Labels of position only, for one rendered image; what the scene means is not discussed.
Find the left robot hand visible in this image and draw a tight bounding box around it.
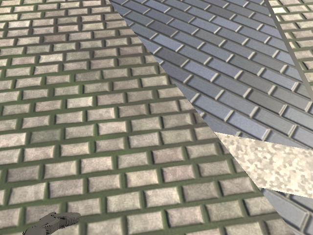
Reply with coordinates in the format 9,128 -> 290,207
22,211 -> 81,235

